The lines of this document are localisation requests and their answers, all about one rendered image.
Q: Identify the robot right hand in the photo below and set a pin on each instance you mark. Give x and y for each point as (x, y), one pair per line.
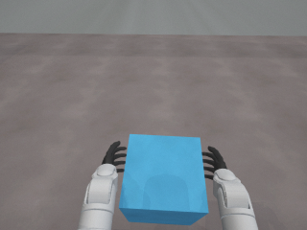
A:
(217, 162)

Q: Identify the robot left forearm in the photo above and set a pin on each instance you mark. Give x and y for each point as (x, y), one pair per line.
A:
(99, 199)

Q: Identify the carton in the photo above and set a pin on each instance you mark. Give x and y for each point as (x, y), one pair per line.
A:
(163, 180)

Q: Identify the robot right forearm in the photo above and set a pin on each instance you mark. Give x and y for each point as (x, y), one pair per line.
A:
(235, 208)

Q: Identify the robot left hand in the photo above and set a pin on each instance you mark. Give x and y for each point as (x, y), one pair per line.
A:
(111, 156)

